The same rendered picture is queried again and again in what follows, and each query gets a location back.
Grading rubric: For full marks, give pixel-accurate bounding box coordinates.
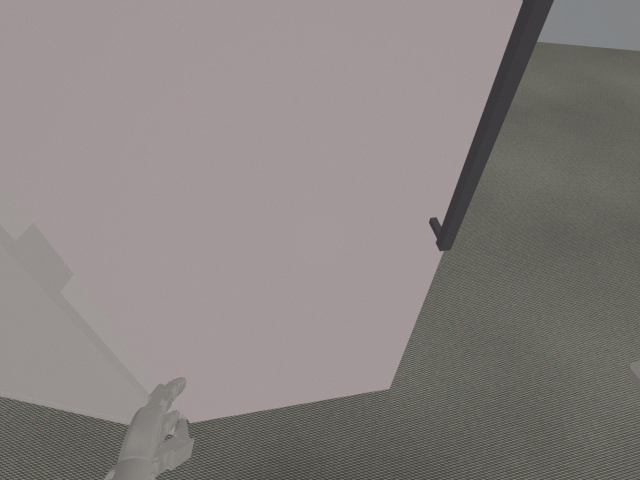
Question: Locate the robot left forearm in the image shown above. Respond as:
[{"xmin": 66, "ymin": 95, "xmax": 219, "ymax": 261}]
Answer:
[{"xmin": 104, "ymin": 458, "xmax": 156, "ymax": 480}]

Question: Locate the robot left hand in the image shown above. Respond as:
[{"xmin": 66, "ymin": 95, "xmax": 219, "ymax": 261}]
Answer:
[{"xmin": 117, "ymin": 377, "xmax": 194, "ymax": 476}]

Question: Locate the handle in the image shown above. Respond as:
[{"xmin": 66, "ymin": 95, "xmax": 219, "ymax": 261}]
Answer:
[{"xmin": 429, "ymin": 0, "xmax": 554, "ymax": 251}]

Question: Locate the fridge door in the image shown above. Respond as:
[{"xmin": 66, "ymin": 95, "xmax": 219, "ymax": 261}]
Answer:
[{"xmin": 0, "ymin": 0, "xmax": 523, "ymax": 423}]

